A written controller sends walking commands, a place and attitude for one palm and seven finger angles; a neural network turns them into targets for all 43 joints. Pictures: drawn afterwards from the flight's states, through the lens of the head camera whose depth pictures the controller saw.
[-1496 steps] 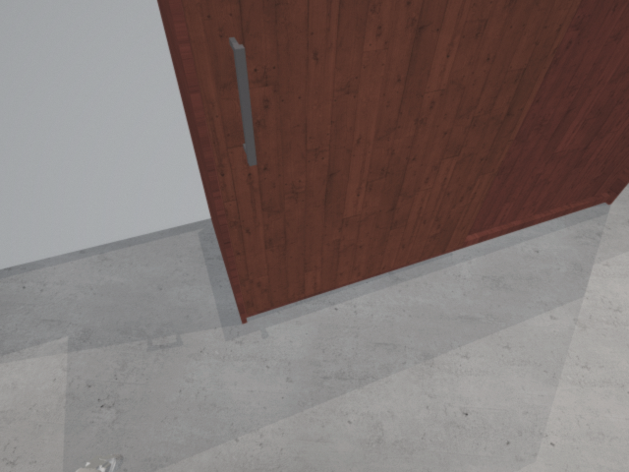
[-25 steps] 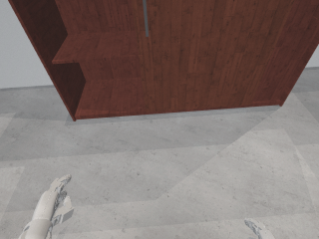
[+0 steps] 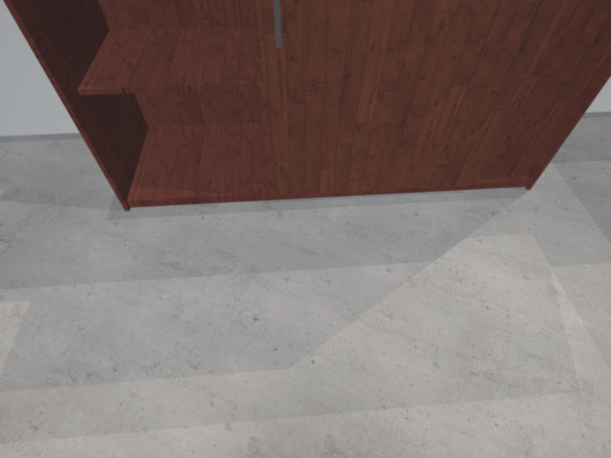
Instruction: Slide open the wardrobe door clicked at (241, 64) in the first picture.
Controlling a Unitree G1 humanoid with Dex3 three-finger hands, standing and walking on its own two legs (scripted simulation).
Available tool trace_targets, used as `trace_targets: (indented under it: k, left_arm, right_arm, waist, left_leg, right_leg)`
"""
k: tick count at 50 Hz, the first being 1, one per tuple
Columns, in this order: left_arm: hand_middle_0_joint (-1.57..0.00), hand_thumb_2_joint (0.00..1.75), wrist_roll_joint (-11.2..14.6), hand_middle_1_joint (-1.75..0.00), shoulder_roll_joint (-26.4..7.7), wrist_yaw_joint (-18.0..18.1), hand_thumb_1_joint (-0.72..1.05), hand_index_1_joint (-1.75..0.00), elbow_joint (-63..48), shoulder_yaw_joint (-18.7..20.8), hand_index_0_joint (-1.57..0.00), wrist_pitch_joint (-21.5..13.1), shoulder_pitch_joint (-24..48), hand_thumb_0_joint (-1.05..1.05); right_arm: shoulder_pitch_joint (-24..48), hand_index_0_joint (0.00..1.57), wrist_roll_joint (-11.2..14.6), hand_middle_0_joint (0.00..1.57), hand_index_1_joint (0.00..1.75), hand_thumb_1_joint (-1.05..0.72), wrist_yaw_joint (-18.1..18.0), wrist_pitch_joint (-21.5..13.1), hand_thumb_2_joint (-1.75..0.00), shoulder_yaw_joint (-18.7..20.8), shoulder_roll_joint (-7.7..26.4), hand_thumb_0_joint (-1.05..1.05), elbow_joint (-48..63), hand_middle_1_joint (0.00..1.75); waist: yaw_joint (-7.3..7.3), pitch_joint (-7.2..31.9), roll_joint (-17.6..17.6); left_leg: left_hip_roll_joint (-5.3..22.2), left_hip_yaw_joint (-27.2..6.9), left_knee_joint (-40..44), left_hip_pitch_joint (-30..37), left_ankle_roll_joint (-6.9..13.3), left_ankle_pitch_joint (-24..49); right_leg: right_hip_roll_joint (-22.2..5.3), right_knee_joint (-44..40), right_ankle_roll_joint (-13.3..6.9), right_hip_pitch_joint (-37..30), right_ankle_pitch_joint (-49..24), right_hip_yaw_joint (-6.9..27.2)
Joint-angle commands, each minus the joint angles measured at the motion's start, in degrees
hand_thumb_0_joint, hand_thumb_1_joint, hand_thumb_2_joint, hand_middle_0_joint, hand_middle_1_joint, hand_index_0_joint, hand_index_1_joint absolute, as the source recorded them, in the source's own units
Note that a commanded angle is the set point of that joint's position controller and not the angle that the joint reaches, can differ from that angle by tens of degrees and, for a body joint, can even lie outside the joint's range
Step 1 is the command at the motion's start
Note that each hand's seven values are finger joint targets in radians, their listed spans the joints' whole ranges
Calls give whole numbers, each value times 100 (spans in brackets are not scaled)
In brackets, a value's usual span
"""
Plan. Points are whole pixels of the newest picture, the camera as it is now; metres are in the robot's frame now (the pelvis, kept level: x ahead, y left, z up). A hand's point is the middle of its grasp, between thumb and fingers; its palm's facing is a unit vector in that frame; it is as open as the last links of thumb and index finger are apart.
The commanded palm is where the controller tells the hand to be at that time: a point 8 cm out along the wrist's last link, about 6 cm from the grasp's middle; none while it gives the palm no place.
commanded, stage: let the arm hang, fingers relaxed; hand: left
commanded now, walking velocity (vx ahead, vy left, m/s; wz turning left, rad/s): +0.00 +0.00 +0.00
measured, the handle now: out of the picture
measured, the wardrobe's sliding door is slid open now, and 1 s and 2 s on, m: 0.62 0.62 0.62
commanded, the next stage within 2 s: look to check the result in 0.44 s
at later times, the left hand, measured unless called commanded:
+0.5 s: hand (155, 446) +0.15 +0.23 -0.15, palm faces -0.07 -0.94 -0.32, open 7.4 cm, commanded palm none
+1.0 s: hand (147, 456) +0.14 +0.24 -0.15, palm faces -0.05 -0.93 -0.35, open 7.4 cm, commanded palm none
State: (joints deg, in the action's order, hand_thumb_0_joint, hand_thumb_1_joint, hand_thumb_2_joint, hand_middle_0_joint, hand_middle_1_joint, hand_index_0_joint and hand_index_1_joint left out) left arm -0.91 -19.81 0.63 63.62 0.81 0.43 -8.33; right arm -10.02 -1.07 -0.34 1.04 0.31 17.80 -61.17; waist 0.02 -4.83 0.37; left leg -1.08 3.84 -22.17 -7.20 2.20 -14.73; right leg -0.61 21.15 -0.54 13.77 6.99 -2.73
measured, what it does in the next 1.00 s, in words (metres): stands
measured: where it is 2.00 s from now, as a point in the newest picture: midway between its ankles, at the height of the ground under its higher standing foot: outside the picture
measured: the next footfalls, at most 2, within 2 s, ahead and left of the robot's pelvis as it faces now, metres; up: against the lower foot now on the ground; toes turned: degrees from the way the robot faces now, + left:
none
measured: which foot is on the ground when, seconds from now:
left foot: down 0.00-1.00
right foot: down 0.00-1.00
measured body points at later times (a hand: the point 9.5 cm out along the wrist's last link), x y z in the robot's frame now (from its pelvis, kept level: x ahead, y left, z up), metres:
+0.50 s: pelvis +0.03 +0.00 +0.00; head +0.07 +0.00 +0.45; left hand +0.15 +0.28 -0.13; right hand +0.11 -0.29 -0.14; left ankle -0.03 +0.09 -0.74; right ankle +0.05 -0.12 -0.74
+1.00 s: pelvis +0.04 -0.01 +0.00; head +0.07 -0.01 +0.45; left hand +0.14 +0.29 -0.13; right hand +0.11 -0.31 -0.13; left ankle -0.03 +0.09 -0.74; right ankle +0.05 -0.12 -0.74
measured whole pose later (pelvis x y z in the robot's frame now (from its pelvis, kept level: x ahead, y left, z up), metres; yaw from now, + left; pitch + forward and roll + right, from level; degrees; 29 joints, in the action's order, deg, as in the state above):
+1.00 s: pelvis +0.04 -0.01 +0.00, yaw -1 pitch -1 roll +0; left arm -0.8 -19.4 0.6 63.8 0.1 -0.5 -3.6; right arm -5.4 -1.0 -0.3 0.6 -0.1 19.7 -63.3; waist 0.7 -3.7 1.0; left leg 0.0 4.0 -14.9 0.1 1.1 -14.5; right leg 0.8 17.7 -1.1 8.5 8.7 -2.5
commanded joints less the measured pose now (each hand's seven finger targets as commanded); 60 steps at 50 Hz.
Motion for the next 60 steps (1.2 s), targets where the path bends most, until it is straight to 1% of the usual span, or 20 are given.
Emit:
trace_targets:
  k: [1,2,4,7,11,13,15,19,25,27,30,32,34,41,44,48,52,56,57,60]
  left_arm:
    - [-20,90,8,-30,-880,24,90,-30,-266,108,-20,-194,414,0]
    - [-20,90,6,-30,-909,27,90,-30,-252,104,-20,-191,471,0]
    - [-20,90,2,-30,-952,38,90,-30,-261,105,-20,-196,544,0]
    - [-20,90,-3,-30,-964,41,90,-30,-277,90,-20,-180,676,0]
    - [-20,90,-7,-30,-993,50,90,-30,-330,93,-20,-199,757,0]
    - [-20,90,-6,-30,-1000,54,90,-30,-370,103,-20,-202,816,0]
    - [-20,90,-12,-30,-996,62,90,-30,-392,111,-20,-208,810,0]
    - [-20,90,-17,-30,-1007,68,90,-30,-434,132,-20,-209,819,0]
    - [-20,90,-8,-30,-998,65,90,-30,-436,145,-20,-217,790,0]
    - [-20,90,-2,-30,-1002,64,90,-30,-421,144,-20,-218,754,0]
    - [-20,90,0,-30,-1023,67,90,-30,-405,147,-20,-229,721,0]
    - [-20,90,5,-30,-1018,66,90,-30,-385,144,-20,-229,702,0]
    - [-20,90,0,-30,-1049,71,90,-30,-381,151,-20,-233,702,0]
    - [-20,90,11,-30,-1078,59,90,-30,-330,132,-20,-236,712,0]
    - [-20,90,2,-30,-1101,58,90,-30,-333,141,-20,-248,713,0]
    - [-20,90,10,-30,-1106,51,90,-30,-318,130,-20,-246,741,0]
    - [-20,90,11,-30,-1121,46,90,-30,-328,131,-20,-254,759,0]
    - [-20,90,9,-30,-1125,44,90,-30,-337,129,-20,-250,774,0]
    - [-20,90,7,-30,-1121,43,90,-30,-334,135,-20,-252,785,0]
    - [-20,90,5,-30,-1136,42,90,-30,-341,138,-20,-259,776,0]
  right_arm:
    - [164,20,16,20,30,-90,-50,-153,-90,212,1113,0,206,30]
    - [212,20,17,20,30,-90,-46,-153,-90,214,1131,0,194,30]
    - [256,20,22,20,30,-90,-38,-153,-90,212,1171,0,178,30]
    - [386,20,12,20,30,-90,-29,-145,-90,196,1188,0,131,30]
    - [469,20,7,20,30,-90,-15,-153,-90,189,1210,0,111,30]
    - [502,20,6,20,30,-90,-21,-159,-90,193,1242,0,115,30]
    - [532,20,3,20,30,-90,-23,-170,-90,186,1227,0,117,30]
    - [536,20,14,20,30,-90,-37,-171,-90,189,1246,0,125,30]
    - [542,20,14,20,30,-90,-59,-175,-90,192,1249,0,114,30]
    - [534,20,11,20,30,-90,-68,-174,-90,196,1277,0,104,30]
    - [488,20,22,20,30,-90,-77,-169,-90,199,1271,0,93,30]
    - [475,20,20,20,30,-90,-83,-163,-90,202,1290,0,82,30]
    - [468,20,33,20,30,-90,-82,-157,-90,207,1293,0,91,30]
    - [481,20,22,20,30,-90,-73,-144,-90,206,1334,0,59,30]
    - [467,20,27,20,30,-90,-64,-150,-90,206,1340,0,64,30]
    - [520,20,18,20,30,-90,-58,-153,-90,203,1354,0,64,30]
    - [507,20,13,20,30,-90,-54,-157,-90,196,1368,0,67,30]
    - [523,20,11,20,30,-90,-49,-160,-90,193,1370,0,61,30]
    - [511,20,9,20,30,-90,-48,-162,-90,196,1358,0,63,30]
    - [506,20,14,20,30,-90,-47,-174,-90,195,1375,0,67,30]
  waist:
    - [57,691,-7]
    - [60,700,-93]
    - [69,747,-89]
    - [65,608,-89]
    - [73,753,-187]
    - [81,791,-136]
    - [75,860,19]
    - [83,890,24]
    - [95,913,36]
    - [93,944,124]
    - [112,1032,107]
    - [110,980,111]
    - [122,991,16]
    - [119,841,10]
    - [122,895,-9]
    - [109,800,1]
    - [113,820,-48]
    - [109,758,36]
    - [110,766,-24]
    - [112,825,-22]
  left_leg:
    - [870,-690,675,-160,-7,865]
    - [877,-695,696,-92,-12,1013]
    - [881,-666,681,7,-25,1245]
    - [894,-646,787,34,-54,1380]
    - [879,-622,791,214,-61,1571]
    - [885,-598,789,280,-86,1801]
    - [882,-561,770,350,-107,1996]
    - [895,-531,764,437,-127,2154]
    - [896,-509,785,519,-130,2070]
    - [893,-498,777,575,-134,2095]
    - [907,-474,745,625,-136,2102]
    - [909,-471,758,619,-132,2040]
    - [916,-474,742,627,-127,2038]
    - [918,-484,832,553,-119,1627]
    - [914,-488,825,567,-110,1653]
    - [916,-499,884,540,-111,1561]
    - [919,-514,901,532,-110,1509]
    - [918,-512,940,500,-116,1430]
    - [921,-519,959,487,-112,1413]
    - [925,-516,931,537,-107,1537]
  right_leg:
    - [-652,-170,-187,-795,-777,694]
    - [-648,-148,-175,-792,-855,658]
    - [-648,-131,-168,-818,-1016,676]
    - [-641,-136,-133,-790,-1025,640]
    - [-662,-143,-125,-867,-1230,657]
    - [-650,-107,-130,-922,-1396,649]
    - [-664,-82,-137,-967,-1529,639]
    - [-646,-79,-147,-1013,-1629,630]
    - [-662,-135,-175,-1071,-1704,662]
    - [-670,-155,-193,-1100,-1751,678]
    - [-680,-166,-207,-1162,-1873,686]
    - [-682,-194,-221,-1153,-1871,713]
    - [-668,-199,-224,-1165,-1924,718]
    - [-692,-328,-227,-1127,-1713,794]
    - [-685,-338,-229,-1163,-1759,807]
    - [-700,-380,-222,-1123,-1640,802]
    - [-695,-406,-218,-1139,-1618,828]
    - [-696,-429,-218,-1105,-1512,835]
    - [-688,-436,-213,-1117,-1473,821]
    - [-701,-411,-221,-1142,-1608,828]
